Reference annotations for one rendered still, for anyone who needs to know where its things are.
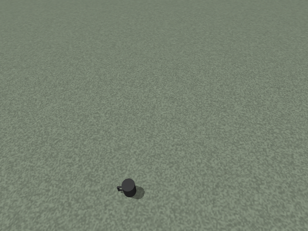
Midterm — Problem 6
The mug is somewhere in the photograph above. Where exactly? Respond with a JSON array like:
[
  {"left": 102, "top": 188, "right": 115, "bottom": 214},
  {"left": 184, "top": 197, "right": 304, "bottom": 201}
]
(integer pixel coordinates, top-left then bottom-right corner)
[{"left": 117, "top": 179, "right": 136, "bottom": 197}]

